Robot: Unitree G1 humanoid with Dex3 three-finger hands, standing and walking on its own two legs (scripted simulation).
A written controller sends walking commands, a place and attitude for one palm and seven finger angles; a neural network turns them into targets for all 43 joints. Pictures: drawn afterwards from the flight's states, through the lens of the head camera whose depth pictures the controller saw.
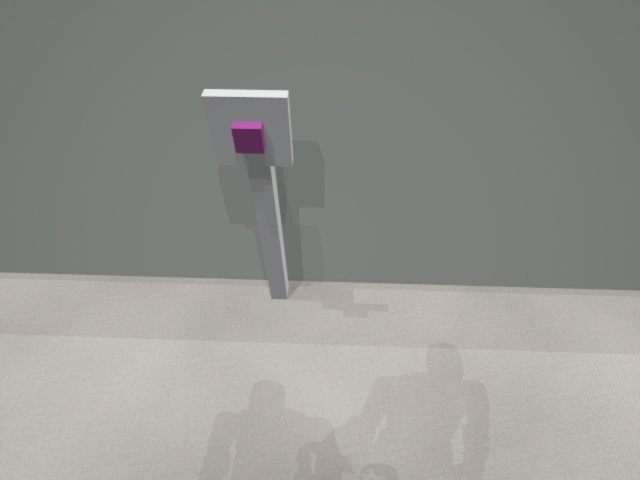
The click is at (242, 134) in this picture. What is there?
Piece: button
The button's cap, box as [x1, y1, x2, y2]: [231, 121, 265, 153]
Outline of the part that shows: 233,121 231,130 236,152 263,153 265,143 262,122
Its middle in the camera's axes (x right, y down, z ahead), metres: -0.16 -0.23 +0.86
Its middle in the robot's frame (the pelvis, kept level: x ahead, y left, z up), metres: +0.79 +0.20 -0.03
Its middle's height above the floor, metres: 0.75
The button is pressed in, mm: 0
